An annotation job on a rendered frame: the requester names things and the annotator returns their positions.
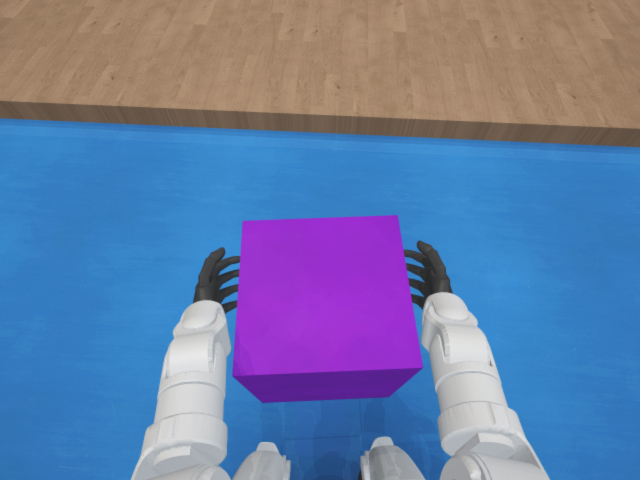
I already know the robot left forearm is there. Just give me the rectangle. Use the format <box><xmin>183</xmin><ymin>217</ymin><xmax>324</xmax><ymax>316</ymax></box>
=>
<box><xmin>131</xmin><ymin>300</ymin><xmax>231</xmax><ymax>480</ymax></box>

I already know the robot right upper arm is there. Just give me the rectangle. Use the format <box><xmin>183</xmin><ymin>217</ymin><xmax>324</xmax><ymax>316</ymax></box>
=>
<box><xmin>440</xmin><ymin>451</ymin><xmax>549</xmax><ymax>480</ymax></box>

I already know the robot left hand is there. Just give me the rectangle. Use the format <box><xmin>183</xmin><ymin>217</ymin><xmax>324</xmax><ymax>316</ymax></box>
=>
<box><xmin>193</xmin><ymin>247</ymin><xmax>240</xmax><ymax>314</ymax></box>

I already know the robot right forearm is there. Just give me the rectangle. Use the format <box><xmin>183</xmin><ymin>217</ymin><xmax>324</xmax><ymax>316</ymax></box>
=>
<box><xmin>421</xmin><ymin>292</ymin><xmax>550</xmax><ymax>480</ymax></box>

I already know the robot right hand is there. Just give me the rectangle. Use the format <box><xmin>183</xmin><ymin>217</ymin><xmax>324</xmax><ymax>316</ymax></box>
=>
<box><xmin>404</xmin><ymin>241</ymin><xmax>453</xmax><ymax>309</ymax></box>

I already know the robot right thigh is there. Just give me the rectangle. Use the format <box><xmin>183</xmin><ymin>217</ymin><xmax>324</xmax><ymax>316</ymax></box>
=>
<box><xmin>360</xmin><ymin>445</ymin><xmax>426</xmax><ymax>480</ymax></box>

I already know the robot right shin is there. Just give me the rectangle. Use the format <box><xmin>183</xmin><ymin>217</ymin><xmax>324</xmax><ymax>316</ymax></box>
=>
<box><xmin>369</xmin><ymin>437</ymin><xmax>394</xmax><ymax>452</ymax></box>

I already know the carton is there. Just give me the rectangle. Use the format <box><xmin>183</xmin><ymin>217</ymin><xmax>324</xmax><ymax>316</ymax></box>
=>
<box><xmin>232</xmin><ymin>215</ymin><xmax>423</xmax><ymax>403</ymax></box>

